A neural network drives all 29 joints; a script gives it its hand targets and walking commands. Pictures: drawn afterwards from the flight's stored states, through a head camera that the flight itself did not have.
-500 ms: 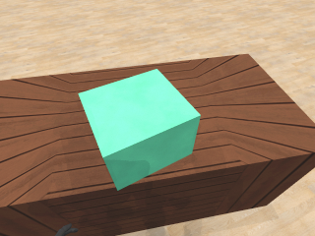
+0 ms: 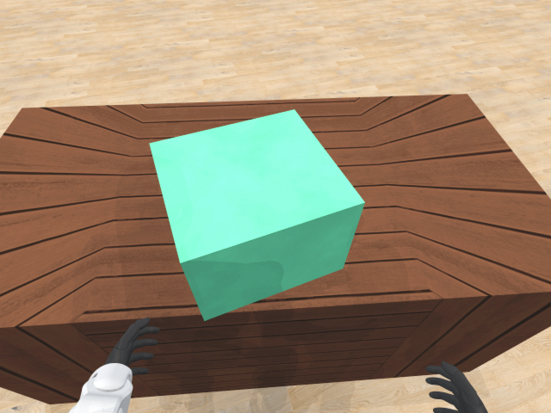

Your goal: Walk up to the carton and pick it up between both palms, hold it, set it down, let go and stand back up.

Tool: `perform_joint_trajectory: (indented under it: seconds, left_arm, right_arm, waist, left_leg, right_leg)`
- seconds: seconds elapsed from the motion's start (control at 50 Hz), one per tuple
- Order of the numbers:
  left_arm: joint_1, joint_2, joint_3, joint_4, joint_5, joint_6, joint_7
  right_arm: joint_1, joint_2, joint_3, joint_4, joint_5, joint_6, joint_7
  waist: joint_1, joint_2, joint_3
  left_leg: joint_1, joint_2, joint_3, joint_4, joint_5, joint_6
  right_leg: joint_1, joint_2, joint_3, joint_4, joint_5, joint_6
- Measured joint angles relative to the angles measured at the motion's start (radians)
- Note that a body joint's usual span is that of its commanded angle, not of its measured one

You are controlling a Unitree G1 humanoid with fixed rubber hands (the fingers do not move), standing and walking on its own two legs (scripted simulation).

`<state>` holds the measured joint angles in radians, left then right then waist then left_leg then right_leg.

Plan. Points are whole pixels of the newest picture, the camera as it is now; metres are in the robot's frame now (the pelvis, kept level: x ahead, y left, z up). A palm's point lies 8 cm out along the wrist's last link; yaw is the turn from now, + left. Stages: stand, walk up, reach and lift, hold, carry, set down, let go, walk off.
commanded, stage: reach and lift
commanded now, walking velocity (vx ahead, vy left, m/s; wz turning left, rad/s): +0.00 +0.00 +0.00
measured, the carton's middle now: (251, 209) +0.47 +0.05 -0.02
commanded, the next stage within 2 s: none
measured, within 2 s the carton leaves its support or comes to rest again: neither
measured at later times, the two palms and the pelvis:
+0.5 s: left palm (111, 375) +0.20 +0.24 -0.04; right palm (463, 391) +0.17 -0.26 -0.06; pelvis +0.02 +0.00 +0.02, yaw +2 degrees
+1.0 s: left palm (110, 391) +0.17 +0.23 -0.03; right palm (475, 375) +0.19 -0.27 -0.04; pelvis +0.03 +0.00 +0.02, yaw +2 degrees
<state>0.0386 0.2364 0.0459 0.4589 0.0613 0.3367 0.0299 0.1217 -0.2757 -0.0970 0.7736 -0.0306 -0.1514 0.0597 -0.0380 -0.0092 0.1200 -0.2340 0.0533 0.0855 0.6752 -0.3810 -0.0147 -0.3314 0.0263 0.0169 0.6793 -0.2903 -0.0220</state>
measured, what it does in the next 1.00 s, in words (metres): stands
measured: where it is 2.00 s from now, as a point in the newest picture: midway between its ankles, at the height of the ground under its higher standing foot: outside the picture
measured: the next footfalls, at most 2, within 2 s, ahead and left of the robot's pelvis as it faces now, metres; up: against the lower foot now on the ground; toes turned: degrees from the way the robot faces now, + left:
none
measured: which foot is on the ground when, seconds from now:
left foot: down 0.00-1.00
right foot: down 0.00-1.00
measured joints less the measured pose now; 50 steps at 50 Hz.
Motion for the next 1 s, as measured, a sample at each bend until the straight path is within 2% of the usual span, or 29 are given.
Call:
perform_joint_trajectory:
  seconds: [0.2, 0.46, 0.72, 1.0]
  left_arm:
    - [0.037, 0.025, 0.047, 0.055, -0.036, -0.123, 0.008]
    - [0.098, -0.027, 0.020, 0.083, -0.059, -0.322, 0.046]
    - [0.167, -0.075, -0.012, 0.073, -0.056, -0.465, 0.084]
    - [0.243, -0.106, -0.036, 0.043, -0.096, -0.591, 0.108]
  right_arm:
    - [0.059, 0.026, 0.032, -0.020, 0.037, -0.050, 0.000]
    - [0.035, 0.019, 0.048, 0.043, 0.092, -0.158, 0.031]
    - [0.021, -0.057, 0.087, 0.125, 0.227, -0.242, 0.104]
    - [0.053, -0.123, 0.154, 0.136, 0.373, -0.345, 0.172]
  waist:
    - [-0.003, -0.016, -0.028]
    - [0.021, -0.007, -0.044]
    - [0.046, 0.002, -0.081]
    - [0.063, 0.012, -0.125]
  left_leg:
    - [0.056, -0.003, -0.025, -0.122, 0.054, -0.016]
    - [0.108, -0.007, -0.027, -0.220, 0.094, -0.012]
    - [0.138, -0.010, -0.032, -0.232, 0.089, -0.005]
    - [0.097, -0.011, -0.038, -0.193, 0.070, -0.005]
  right_leg:
    - [0.057, -0.002, -0.026, -0.099, 0.029, -0.014]
    - [0.117, -0.003, -0.029, -0.206, 0.072, -0.009]
    - [0.161, -0.005, -0.034, -0.244, 0.078, -0.001]
    - [0.121, -0.007, -0.039, -0.204, 0.057, -0.002]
